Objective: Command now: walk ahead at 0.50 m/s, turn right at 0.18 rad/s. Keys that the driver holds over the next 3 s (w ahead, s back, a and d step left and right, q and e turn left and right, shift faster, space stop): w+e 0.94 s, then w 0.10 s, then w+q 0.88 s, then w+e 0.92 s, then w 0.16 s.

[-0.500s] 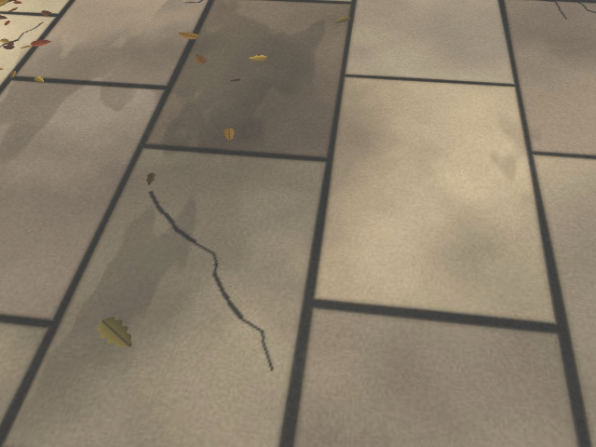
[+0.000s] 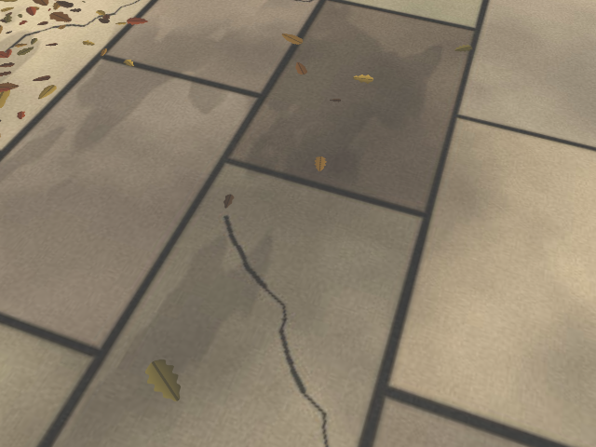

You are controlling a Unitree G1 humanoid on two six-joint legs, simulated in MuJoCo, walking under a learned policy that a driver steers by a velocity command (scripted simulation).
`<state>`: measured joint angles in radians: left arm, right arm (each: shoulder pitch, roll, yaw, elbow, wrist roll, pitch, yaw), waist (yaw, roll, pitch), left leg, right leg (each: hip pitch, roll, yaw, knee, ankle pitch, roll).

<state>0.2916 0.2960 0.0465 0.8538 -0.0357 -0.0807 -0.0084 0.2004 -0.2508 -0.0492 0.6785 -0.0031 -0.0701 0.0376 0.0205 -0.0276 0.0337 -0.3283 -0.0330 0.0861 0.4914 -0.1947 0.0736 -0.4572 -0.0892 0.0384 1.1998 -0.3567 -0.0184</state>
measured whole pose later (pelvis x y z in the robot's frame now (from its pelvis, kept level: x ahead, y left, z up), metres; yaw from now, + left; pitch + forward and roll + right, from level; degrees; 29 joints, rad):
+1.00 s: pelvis +0.55 -0.11 -0.01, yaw -33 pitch +2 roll +1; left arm 0.34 0.30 0.06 0.71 -0.03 -0.03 0.01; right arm 0.15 -0.26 -0.06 0.70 -0.01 -0.12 0.02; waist 0.02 -0.04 0.00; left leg -0.39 -0.03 0.01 0.53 -0.18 0.02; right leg -0.37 0.06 0.13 1.15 -0.44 -0.03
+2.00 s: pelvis +1.00 -0.30 -0.01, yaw -9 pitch +2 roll -1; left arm 0.23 0.30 0.06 0.77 -0.02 -0.10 0.00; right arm 0.19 -0.29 -0.06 0.68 0.01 -0.04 0.04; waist 0.01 -0.02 0.06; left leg -0.39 -0.07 0.02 0.55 -0.19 0.09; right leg -0.43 -0.09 0.02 1.21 -0.38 0.01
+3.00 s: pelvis +1.56 -0.49 -0.01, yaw -37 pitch +2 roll +1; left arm 0.34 0.30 0.05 0.73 -0.02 -0.03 0.01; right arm 0.16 -0.27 -0.05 0.71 0.00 -0.11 0.02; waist 0.02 -0.03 0.00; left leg -0.39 -0.04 -0.01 0.54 -0.18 0.03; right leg -0.34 0.07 0.13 1.12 -0.45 -0.03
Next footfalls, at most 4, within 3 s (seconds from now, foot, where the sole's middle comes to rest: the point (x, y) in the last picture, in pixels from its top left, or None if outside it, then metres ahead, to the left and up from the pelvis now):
0.42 right None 0.37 -0.16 -0.77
0.90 left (337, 349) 0.70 -0.07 -0.77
1.38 right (474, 334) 0.75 -0.41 -0.77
1.86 left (397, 219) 1.11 -0.25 -0.77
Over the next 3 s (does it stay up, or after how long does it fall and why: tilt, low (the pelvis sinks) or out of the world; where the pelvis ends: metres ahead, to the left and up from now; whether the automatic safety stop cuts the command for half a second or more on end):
stays up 1.56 -0.49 -0.01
